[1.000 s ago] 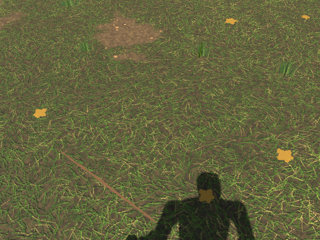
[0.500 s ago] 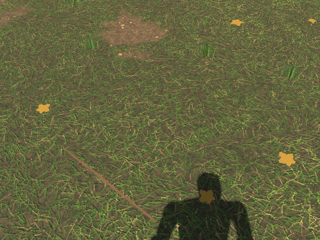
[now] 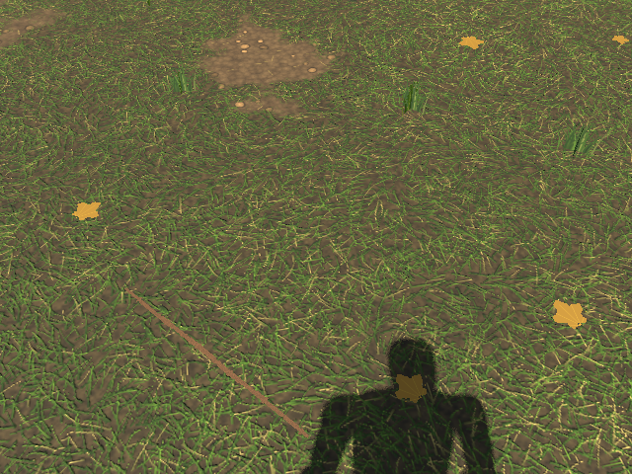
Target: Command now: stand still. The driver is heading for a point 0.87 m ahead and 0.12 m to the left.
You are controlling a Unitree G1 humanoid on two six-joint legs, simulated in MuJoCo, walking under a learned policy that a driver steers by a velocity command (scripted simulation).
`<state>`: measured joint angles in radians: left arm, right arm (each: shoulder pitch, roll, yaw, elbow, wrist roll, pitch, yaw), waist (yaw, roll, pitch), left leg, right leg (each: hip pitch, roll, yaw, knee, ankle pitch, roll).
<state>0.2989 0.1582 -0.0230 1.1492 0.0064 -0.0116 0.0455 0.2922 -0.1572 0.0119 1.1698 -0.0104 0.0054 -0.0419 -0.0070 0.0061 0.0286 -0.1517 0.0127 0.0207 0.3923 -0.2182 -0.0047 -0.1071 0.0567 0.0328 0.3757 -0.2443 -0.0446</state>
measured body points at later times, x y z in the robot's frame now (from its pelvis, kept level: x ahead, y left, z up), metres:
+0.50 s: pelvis +0.02 +0.01 -0.01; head +0.02 +0.02 +0.44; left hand -0.04 +0.24 -0.17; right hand -0.01 -0.21 -0.16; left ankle +0.00 +0.11 -0.73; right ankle -0.03 -0.09 -0.74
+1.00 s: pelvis +0.24 +0.05 -0.02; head +0.28 +0.06 +0.43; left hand +0.42 +0.26 -0.15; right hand +0.10 -0.15 -0.15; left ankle +0.05 +0.12 -0.74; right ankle +0.39 -0.03 -0.72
